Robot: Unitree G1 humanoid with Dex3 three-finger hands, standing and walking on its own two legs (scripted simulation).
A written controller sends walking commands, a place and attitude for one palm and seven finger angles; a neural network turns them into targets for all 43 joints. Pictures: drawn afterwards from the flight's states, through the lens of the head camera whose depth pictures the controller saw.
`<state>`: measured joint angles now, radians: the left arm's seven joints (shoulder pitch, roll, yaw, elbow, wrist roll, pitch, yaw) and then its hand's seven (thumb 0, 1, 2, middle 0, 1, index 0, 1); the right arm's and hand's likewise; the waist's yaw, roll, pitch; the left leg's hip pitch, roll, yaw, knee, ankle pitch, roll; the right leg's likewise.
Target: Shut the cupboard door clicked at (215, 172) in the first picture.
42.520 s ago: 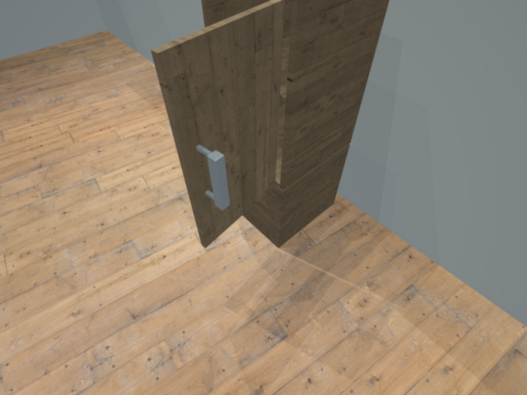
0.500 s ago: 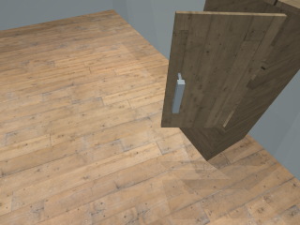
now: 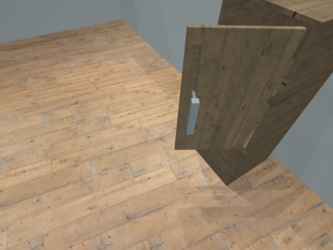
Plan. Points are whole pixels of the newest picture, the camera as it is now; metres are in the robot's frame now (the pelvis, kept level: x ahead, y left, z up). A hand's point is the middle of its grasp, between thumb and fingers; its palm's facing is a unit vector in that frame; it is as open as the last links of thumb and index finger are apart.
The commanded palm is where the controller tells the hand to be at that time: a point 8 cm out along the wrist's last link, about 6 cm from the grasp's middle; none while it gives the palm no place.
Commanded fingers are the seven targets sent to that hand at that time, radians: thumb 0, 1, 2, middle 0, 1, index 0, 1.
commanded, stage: look again from close up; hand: left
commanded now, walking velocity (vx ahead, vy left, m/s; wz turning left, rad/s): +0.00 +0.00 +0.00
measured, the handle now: (191, 113) +0.59 -0.05 -0.06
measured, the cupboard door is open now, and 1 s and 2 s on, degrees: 60 60 60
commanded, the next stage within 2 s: shuffle to correct the standing spot in 0.02 s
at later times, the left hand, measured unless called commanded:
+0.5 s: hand out of the picture +0.00 +0.12 -0.18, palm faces +0.11 -0.98 -0.20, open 7.4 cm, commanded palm none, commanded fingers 0.00 0.90 0.90 -0.20 -0.30 -0.20 -0.30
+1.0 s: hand out of the picture +0.11 +0.06 -0.18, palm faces +0.18 -0.97 -0.16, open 7.3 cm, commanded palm none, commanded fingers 0.00 0.90 0.90 -0.20 -0.30 -0.20 -0.30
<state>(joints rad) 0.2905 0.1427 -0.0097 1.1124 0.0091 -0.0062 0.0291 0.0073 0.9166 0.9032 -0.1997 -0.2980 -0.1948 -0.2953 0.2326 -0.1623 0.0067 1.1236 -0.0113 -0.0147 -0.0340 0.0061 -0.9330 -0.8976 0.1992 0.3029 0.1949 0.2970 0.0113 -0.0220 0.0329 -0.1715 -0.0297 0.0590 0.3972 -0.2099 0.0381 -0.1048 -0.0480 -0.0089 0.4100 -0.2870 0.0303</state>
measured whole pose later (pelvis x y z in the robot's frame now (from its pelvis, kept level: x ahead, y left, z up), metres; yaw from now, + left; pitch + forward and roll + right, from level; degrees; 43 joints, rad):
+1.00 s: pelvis +0.11 -0.12 +0.00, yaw +6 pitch +0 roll -1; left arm 0.27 0.16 0.07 0.99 0.03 0.04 -0.01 0.01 0.92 0.90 -0.20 -0.30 -0.19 -0.29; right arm 0.21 -0.17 -0.05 1.04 -0.04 -0.01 -0.04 0.00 -0.94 -0.90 0.20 0.30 0.20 0.30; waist 0.03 -0.02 0.07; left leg -0.25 0.10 0.11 0.50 -0.24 -0.02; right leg -0.48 -0.10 -0.01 0.94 -0.32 0.02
